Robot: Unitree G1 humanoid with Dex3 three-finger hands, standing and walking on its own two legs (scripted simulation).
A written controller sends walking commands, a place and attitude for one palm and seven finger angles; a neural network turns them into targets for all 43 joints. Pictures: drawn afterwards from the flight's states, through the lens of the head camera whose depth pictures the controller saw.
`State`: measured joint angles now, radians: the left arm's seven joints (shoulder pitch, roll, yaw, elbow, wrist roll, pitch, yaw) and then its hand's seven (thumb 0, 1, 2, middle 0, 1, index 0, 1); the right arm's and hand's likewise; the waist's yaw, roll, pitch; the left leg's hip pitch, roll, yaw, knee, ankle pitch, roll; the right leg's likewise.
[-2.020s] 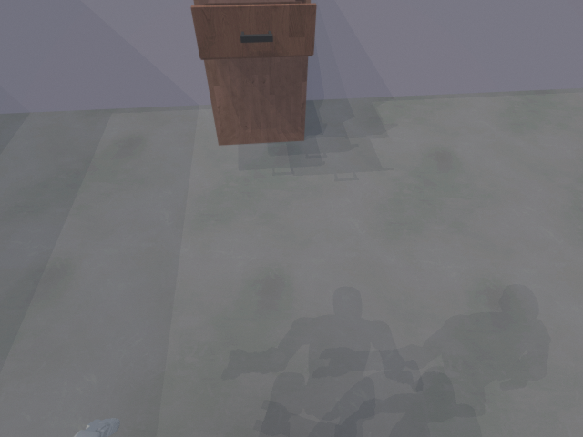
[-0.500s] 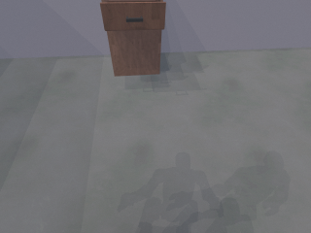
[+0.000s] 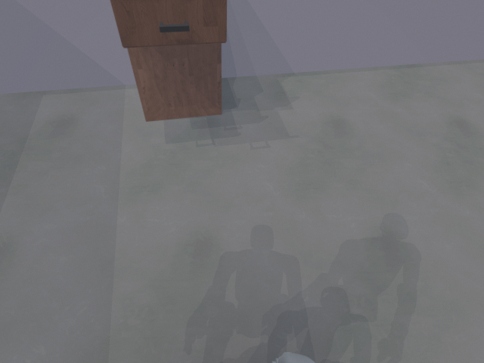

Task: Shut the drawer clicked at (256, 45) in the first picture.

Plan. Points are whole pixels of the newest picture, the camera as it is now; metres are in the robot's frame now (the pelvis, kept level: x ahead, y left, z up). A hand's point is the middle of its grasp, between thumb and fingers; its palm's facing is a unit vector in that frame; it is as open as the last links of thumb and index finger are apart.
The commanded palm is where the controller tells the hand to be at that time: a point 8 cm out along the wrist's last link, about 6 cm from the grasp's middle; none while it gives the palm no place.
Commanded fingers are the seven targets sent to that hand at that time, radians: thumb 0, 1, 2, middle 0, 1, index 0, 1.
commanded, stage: walk to a spot facing it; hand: left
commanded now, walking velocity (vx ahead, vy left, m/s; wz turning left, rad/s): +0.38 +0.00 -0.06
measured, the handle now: (174, 25) +1.32 +0.31 -0.05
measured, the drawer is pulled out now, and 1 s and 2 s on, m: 0.29 0.29 0.29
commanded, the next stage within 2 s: turn to face it in 1.46 s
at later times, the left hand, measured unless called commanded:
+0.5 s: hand (163, 333) +0.21 +0.16 -0.19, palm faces +0.07 -0.99 -0.14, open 7.3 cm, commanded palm none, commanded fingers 0.00 0.90 0.90 -0.20 -0.30 -0.20 -0.30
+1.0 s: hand (199, 200) +0.54 +0.12 -0.17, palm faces -0.04 -0.97 -0.23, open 7.4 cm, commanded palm none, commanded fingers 0.00 0.90 0.90 -0.20 -0.30 -0.20 -0.30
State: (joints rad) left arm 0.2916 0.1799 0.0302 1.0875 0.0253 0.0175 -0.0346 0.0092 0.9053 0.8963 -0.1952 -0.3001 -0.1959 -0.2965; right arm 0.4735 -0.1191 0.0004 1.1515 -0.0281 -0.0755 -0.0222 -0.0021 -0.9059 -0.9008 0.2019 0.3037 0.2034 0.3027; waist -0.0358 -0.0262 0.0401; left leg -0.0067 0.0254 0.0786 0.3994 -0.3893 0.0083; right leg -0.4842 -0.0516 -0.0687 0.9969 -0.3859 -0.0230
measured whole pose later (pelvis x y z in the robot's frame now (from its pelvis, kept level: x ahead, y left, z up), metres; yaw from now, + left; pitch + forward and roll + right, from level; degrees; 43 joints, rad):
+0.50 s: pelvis +0.22 -0.02 -0.01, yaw +1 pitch -2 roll -3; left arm 0.32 0.18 0.05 1.09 0.03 -0.03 -0.01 0.00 0.92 0.90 -0.20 -0.30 -0.20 -0.30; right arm 0.20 -0.18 -0.05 0.99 -0.03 -0.06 0.03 0.00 -0.91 -0.90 0.20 0.30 0.20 0.30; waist 0.00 -0.01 0.00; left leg -0.39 0.13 0.15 0.65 -0.28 -0.02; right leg -0.13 -0.04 -0.17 0.54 -0.37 0.01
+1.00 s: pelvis +0.45 -0.07 -0.02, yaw -2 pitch -1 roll +1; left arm 0.16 0.19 0.06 1.03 0.03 -0.06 -0.03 0.00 0.91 0.90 -0.19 -0.30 -0.19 -0.30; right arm 0.44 -0.14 -0.04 1.18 -0.02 -0.03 0.01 0.00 -0.91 -0.90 0.20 0.30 0.20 0.30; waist -0.03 0.02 0.09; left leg -0.15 0.13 0.14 0.89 -0.50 -0.02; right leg -0.43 -0.07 -0.16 0.67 -0.21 -0.06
